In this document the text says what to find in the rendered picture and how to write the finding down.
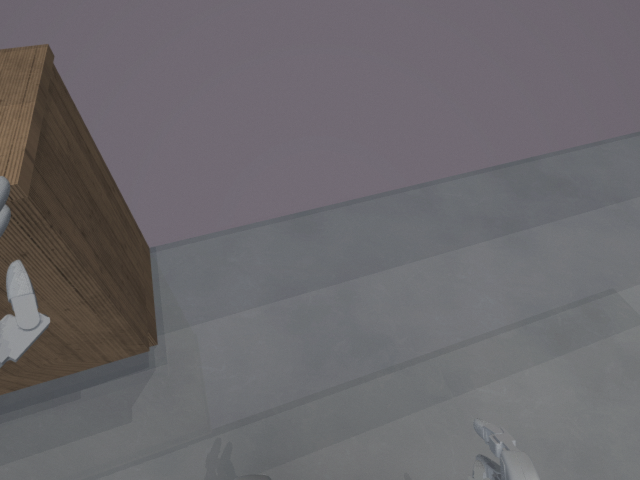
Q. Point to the left robot hand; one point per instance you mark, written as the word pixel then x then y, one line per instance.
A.
pixel 19 332

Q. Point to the right robot hand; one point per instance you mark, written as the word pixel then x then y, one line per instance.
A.
pixel 514 464

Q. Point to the counter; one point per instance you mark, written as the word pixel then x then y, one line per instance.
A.
pixel 70 226

